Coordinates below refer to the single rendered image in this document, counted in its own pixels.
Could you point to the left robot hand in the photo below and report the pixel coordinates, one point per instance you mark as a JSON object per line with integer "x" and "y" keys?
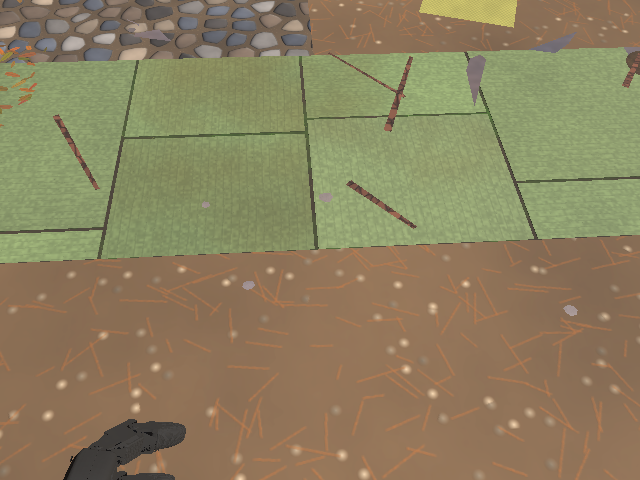
{"x": 120, "y": 445}

